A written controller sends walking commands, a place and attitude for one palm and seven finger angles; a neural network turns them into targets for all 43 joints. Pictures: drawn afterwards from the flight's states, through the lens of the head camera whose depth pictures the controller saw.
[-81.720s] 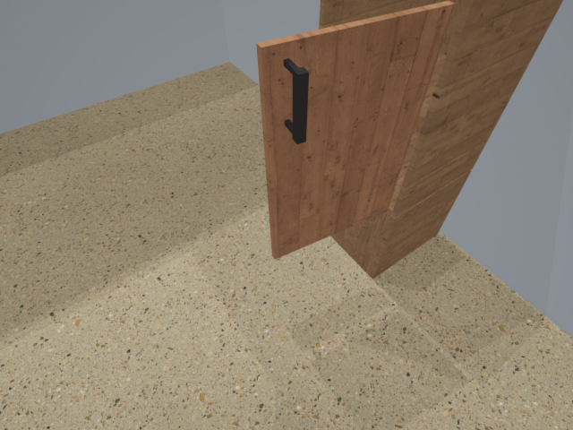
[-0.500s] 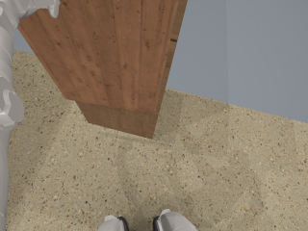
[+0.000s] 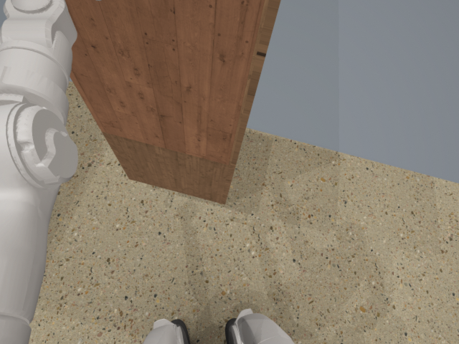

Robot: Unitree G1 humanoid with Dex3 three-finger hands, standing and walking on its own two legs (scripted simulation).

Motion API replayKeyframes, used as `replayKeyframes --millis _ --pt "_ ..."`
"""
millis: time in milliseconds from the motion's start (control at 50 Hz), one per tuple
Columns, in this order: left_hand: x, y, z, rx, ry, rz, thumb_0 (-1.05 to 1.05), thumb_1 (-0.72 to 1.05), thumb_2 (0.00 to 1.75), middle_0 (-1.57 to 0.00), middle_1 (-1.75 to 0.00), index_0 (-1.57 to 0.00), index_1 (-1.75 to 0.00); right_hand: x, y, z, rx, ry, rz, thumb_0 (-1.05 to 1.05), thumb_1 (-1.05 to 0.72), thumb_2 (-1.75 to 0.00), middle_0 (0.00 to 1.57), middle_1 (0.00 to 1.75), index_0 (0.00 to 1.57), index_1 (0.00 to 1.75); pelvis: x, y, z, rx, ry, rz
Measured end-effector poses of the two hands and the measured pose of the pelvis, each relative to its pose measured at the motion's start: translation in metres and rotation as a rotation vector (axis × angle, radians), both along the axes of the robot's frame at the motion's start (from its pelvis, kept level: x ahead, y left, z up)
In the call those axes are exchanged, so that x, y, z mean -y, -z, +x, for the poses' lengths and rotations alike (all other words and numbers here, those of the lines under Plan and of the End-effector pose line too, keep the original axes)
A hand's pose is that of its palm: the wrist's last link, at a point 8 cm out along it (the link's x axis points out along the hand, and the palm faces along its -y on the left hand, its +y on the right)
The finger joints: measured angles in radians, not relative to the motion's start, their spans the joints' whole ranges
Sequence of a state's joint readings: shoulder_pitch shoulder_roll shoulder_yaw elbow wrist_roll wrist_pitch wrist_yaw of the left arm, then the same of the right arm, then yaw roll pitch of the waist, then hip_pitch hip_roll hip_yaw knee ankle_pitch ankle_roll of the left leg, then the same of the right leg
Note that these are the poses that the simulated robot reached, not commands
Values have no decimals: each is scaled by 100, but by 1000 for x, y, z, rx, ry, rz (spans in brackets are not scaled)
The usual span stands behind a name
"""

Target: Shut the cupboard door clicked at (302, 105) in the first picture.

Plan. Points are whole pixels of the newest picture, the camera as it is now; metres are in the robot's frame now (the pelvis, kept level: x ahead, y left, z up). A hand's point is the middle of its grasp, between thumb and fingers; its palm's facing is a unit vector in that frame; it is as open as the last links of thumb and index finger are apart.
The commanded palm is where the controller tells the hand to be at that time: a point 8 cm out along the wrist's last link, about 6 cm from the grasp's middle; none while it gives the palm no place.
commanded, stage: pull the fist back off the door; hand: left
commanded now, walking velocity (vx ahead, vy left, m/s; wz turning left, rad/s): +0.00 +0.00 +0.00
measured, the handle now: out of the picture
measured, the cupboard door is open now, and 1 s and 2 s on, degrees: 0 0 0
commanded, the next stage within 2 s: draw the hand back to the body in 0.60 s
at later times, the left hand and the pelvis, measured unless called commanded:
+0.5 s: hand (86, 10) +0.55 +0.07 +0.20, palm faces -0.01 -1.00 -0.01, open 3.2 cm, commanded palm +0.52 +0.11 +0.20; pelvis +0.01 +0.00 +0.02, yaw -1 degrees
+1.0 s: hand (63, 58) +0.49 +0.10 +0.19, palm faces +0.03 -1.00 +0.01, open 3.1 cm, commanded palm +0.44 +0.15 +0.21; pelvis +0.02 -0.02 +0.03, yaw -2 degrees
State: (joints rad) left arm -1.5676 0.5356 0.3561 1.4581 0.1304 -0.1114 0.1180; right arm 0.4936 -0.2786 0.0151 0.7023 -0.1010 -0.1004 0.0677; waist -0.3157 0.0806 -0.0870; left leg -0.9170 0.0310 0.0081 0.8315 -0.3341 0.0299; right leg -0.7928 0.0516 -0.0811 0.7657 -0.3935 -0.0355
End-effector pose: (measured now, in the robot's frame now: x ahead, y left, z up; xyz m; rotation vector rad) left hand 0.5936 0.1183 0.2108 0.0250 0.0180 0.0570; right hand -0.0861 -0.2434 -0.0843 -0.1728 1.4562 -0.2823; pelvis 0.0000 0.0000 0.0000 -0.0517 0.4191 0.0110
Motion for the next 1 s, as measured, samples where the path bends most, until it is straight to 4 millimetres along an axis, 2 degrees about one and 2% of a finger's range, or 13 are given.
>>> replayKeyframes --millis 140,260,360,460,580,680,740,840,920,1000 --pt "4 2 -9 -71 64 -30 3 87 90 -130 -150 -130 -150 -21 -5 -30 -70 81 60 1 -91 -89 20 30 20 29 0 -9 3 36 18 9" --pt "2 -6 -23 -9 59 -40 2 89 90 -130 -150 -130 -150 -16 -10 -31 -54 84 56 1 -91 -89 20 30 20 30 0 -16 11 79 29 14" --pt "-3 5 -38 -31 57 -18 2 90 90 -130 -150 -130 -150 -1 -10 -12 -1 61 29 1 -91 -89 20 30 20 29 1 -19 12 112 26 17" --pt "-9 15 -56 -16 57 -28 2 90 90 -130 -150 -130 -150 16 -7 22 84 18 2 1 -91 -89 20 30 20 29 1 -22 12 143 23 21" --pt "-2 10 -77 28 83 -1 2 91 90 -130 -150 -130 -150 27 0 70 208 -39 -10 1 -91 -89 20 30 20 29 2 -22 10 178 8 25" --pt "7 8 -78 -43 69 -22 2 90 90 -130 -150 -131 -150 29 2 98 286 -72 -11 1 -91 -89 20 30 20 29 5 -21 4 186 -4 30" --pt "9 4 -74 -37 54 -38 2 90 90 -130 -150 -131 -150 28 2 102 311 -79 -10 1 -91 -89 20 30 20 29 8 -21 1 178 -2 34" --pt "-1 -3 -76 53 45 -22 2 90 90 -130 -150 -130 -150 26 5 90 302 -51 13 1 -91 -89 20 30 20 29 11 -21 4 172 28 43" --pt "-19 11 -97 13 51 28 2 90 90 -130 -150 -130 -150 24 8 81 278 -11 43 1 -91 -89 20 30 20 29 14 -25 11 207 43 47" --pt "-39 25 -130 -7 30 -31 2 90 90 -130 -150 -130 -150 26 7 89 293 5 48 1 -91 -89 20 30 20 29 17 -31 16 264 46 47"
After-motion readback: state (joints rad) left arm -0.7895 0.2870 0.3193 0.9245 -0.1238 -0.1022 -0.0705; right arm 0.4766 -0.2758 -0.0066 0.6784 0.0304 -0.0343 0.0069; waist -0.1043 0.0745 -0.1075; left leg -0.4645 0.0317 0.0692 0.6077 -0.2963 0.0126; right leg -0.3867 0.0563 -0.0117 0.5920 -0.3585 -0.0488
